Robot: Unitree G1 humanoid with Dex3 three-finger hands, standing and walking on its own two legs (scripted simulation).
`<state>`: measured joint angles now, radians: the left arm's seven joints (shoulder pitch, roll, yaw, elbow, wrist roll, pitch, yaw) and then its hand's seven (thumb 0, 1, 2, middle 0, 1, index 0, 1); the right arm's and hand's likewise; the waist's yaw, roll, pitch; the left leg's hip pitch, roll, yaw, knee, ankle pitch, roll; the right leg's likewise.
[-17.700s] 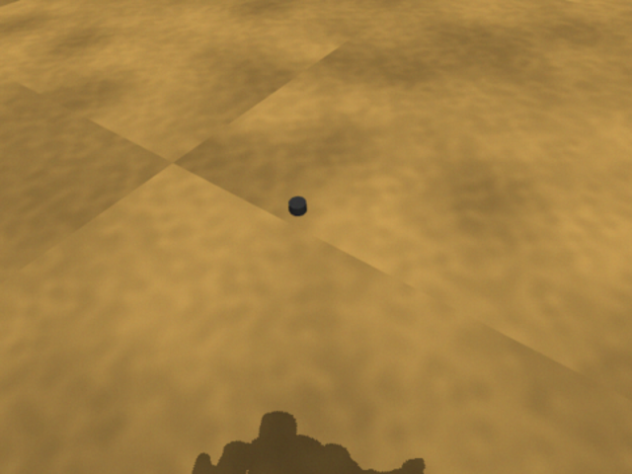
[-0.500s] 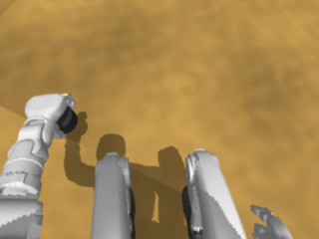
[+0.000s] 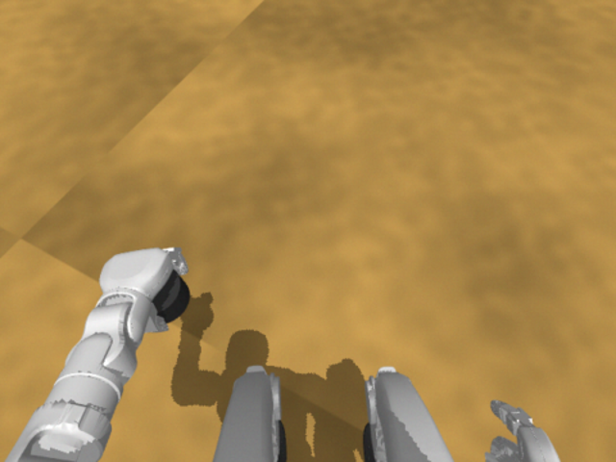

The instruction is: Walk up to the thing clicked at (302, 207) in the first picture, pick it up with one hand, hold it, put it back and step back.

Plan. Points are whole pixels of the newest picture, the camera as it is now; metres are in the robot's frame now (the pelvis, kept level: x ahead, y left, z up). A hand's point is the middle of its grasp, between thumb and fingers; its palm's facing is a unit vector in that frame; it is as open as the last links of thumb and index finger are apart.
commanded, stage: lift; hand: left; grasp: from above
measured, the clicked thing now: (159, 294) +0.36 +0.25 -0.09
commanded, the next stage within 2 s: hold in 0.56 s
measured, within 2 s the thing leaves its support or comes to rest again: neither
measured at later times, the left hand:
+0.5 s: hand (138, 255) +0.37 +0.23 +0.04, palm faces -0.43 -0.10 -0.90, open 10.0 cm
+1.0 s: hand (124, 228) +0.37 +0.23 +0.09, palm faces -0.44 -0.08 -0.90, open 10.1 cm
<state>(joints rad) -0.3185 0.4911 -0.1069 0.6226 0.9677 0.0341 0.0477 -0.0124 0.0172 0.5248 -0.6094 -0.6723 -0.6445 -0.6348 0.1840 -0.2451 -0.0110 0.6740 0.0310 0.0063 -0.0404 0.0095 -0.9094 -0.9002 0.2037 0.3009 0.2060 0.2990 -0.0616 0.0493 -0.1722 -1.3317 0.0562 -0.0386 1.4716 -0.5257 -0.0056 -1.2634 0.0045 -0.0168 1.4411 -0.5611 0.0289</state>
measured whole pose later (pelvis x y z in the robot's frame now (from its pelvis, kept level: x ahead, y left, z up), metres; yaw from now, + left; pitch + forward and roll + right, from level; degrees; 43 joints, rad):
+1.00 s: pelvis +0.06 +0.00 +0.14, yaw +0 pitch +7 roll +0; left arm -0.30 0.38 -0.19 0.75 0.99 0.04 0.05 -0.01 0.00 0.57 -0.59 -0.70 -0.63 -0.66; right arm 0.25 -0.26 -0.04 0.71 0.04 0.01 -0.04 0.01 -0.90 -0.90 0.20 0.30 0.20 0.30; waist -0.03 0.04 -0.08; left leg -0.51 0.04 0.04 0.71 -0.32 0.00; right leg -0.47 -0.01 0.03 0.69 -0.34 0.03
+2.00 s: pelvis +0.06 +0.00 +0.16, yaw -1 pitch +2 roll +0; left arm -0.23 0.39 -0.20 0.57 0.98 0.03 -0.06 -0.01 0.00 0.59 -0.57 -0.72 -0.61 -0.68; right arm 0.20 -0.26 -0.03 0.66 0.07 0.06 -0.06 0.01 -0.91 -0.90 0.20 0.30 0.20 0.30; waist 0.01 0.06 -0.03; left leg -0.31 0.03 0.05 0.52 -0.24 -0.01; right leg -0.30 -0.02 0.04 0.54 -0.27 0.02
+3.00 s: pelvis +0.06 +0.00 +0.15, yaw +0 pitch +6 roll +0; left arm -0.28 0.35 -0.20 0.79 1.07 -0.01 0.14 -0.01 0.02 0.54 -0.59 -0.69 -0.63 -0.65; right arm 0.19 -0.25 -0.04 0.66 0.05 0.10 -0.03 0.01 -0.89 -0.90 0.20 0.30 0.20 0.30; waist -0.01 0.02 -0.03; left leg -0.44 0.03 0.03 0.61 -0.27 -0.01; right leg -0.41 -0.02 0.02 0.62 -0.31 0.02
